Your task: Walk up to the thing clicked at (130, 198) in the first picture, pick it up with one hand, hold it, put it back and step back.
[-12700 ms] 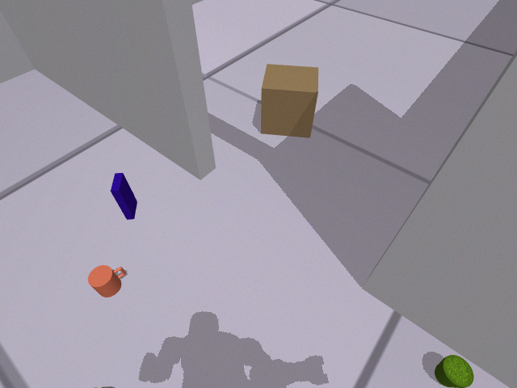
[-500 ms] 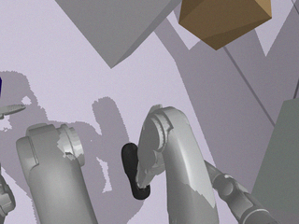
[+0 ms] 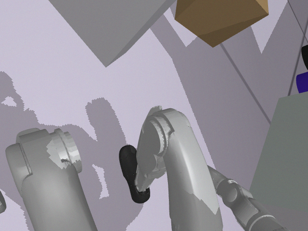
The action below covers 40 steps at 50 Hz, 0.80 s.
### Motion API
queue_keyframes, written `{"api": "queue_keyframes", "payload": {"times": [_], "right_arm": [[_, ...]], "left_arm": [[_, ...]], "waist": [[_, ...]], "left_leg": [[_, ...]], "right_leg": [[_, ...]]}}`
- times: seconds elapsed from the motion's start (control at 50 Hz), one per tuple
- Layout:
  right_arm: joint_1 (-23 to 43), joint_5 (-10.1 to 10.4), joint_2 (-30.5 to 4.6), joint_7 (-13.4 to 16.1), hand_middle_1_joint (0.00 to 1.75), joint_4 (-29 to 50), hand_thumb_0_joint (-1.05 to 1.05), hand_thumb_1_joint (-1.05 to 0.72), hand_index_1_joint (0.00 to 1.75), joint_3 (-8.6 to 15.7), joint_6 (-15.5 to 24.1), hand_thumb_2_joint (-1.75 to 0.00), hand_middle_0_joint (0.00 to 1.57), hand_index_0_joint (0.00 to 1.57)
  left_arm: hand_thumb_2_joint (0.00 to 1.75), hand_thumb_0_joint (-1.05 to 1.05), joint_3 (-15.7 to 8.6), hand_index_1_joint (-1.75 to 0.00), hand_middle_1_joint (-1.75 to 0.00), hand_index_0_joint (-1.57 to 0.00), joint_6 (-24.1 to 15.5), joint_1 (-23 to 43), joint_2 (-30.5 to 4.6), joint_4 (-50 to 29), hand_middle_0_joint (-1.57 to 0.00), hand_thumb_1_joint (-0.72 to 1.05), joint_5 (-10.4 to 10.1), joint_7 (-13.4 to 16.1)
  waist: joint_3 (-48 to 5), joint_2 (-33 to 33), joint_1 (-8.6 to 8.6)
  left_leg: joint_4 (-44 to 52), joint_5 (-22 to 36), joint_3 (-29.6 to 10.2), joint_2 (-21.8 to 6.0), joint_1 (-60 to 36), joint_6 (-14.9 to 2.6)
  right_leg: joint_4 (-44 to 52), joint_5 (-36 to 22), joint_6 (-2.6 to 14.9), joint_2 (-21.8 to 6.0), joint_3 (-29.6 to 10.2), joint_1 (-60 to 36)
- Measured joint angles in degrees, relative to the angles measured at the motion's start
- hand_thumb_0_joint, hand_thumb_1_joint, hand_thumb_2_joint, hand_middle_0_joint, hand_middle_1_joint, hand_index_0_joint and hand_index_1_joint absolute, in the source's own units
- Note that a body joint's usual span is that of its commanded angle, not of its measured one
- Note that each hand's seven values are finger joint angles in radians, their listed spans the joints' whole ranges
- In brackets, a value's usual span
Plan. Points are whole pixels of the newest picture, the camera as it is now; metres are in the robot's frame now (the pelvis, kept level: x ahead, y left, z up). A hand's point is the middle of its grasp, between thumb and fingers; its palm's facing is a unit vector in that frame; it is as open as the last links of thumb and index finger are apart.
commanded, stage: close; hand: left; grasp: from the side
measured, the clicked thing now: out of the picture +0.47 +0.31 -0.18
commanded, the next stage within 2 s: settle in 0.86 s
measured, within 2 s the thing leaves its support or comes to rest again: leaves its support in 1.20 s
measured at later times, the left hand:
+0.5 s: hand out of the picture +0.42 +0.30 -0.17, palm faces +0.42 -0.91 +0.01, open 7.8 cm
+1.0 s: hand out of the picture +0.41 +0.30 -0.17, palm faces +0.41 -0.91 +0.02, open 8.0 cm
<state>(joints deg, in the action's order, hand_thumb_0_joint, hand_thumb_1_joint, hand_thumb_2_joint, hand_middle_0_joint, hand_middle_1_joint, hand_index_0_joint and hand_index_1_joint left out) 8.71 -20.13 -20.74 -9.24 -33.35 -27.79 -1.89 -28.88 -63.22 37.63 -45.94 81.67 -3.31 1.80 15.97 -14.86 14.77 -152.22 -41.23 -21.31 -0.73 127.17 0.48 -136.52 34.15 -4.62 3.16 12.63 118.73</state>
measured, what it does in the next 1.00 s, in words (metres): stands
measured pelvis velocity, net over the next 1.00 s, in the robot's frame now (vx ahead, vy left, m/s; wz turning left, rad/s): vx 0.00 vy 0.00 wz -0.01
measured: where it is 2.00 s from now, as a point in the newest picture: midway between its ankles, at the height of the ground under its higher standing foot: (101, 203)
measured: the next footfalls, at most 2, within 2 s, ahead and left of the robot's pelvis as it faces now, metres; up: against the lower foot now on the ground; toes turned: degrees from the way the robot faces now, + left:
none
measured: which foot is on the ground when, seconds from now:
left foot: down 0.00-1.00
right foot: down 0.00-1.00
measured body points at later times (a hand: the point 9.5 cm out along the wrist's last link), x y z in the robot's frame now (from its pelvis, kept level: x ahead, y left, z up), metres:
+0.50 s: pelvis +0.00 +0.00 +0.00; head +0.22 +0.19 +0.33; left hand +0.39 +0.34 -0.17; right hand +0.17 -0.24 -0.03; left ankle +0.08 +0.12 -0.25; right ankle +0.15 -0.13 -0.25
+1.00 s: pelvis +0.00 +0.00 +0.00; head +0.22 +0.20 +0.33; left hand +0.38 +0.35 -0.17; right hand +0.18 -0.23 -0.03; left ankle +0.08 +0.12 -0.25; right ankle +0.15 -0.13 -0.25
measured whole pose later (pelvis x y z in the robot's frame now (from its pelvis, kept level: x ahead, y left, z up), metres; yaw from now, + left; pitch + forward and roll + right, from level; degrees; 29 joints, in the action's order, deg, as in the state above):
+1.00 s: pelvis +0.00 +0.00 +0.00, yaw +0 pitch +13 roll -18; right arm 10.1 -19.8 -20.8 -8.9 -31.8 -28.4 -2.1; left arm -29.1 -63.8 35.4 -45.8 79.7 -5.6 -0.6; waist 15.9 -15.5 13.7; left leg -152.7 -41.4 -21.8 -0.9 126.9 0.1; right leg -136.4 34.0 -4.4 3.4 13.1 118.1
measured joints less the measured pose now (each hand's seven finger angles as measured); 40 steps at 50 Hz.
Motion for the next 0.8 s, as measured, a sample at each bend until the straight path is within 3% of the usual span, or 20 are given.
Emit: {"api": "queue_keyframes", "payload": {"times": [0.12, 0.8], "right_arm": [[0.06, -0.02, -0.10, 0.03, 0.30, 0.28, 0.00, -0.87, 0.30, -0.25, -0.33, -0.90, 0.21, 0.21], [1.04, 0.38, -0.27, 0.15, 0.30, 1.29, 0.00, -0.87, 0.30, -0.54, -0.08, -0.89, 0.21, 0.21]], "left_arm": [[0.66, 0.00, 0.20, -0.57, -0.55, -0.56, 0.36, 0.43, -0.87, 0.30, -0.55, 0.46, 0.15, 0.04], [0.89, 0.01, -0.17, -0.88, -0.85, -0.72, -0.69, -2.48, 0.48, -2.35, -0.70, 0.09, -2.35, -1.98]], "waist": [[0.30, -0.05, 0.03], [0.16, -0.47, -0.93]], "left_leg": [[0.14, 0.04, 0.00, -0.01, -0.05, -0.17], [-0.47, -0.15, -0.58, -0.21, -0.34, -0.26]], "right_leg": [[0.28, 0.02, 0.15, 0.00, 0.09, -0.27], [0.14, -0.24, 0.16, 0.34, 0.47, -0.52]]}}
